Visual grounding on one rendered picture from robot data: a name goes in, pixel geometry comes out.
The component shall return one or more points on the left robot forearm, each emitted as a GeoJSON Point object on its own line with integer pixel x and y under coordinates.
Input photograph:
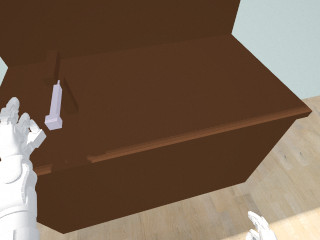
{"type": "Point", "coordinates": [18, 199]}

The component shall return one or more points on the right robot hand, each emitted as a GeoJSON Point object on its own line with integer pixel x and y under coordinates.
{"type": "Point", "coordinates": [262, 227]}

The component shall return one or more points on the left robot hand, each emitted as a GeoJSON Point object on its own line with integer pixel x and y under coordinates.
{"type": "Point", "coordinates": [16, 138]}

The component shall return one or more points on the tap lever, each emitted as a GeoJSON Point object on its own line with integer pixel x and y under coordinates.
{"type": "Point", "coordinates": [53, 120]}

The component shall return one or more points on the counter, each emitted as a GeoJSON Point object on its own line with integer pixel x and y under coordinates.
{"type": "Point", "coordinates": [160, 103]}

